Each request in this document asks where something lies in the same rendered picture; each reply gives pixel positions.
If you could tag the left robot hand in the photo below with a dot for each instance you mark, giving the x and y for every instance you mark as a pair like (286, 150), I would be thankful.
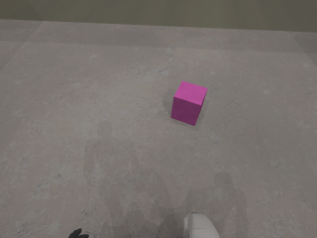
(75, 234)

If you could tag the robot right thigh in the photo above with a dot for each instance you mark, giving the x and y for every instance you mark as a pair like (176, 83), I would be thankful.
(197, 225)

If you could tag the carton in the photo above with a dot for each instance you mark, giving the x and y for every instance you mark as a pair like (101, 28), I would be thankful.
(187, 102)

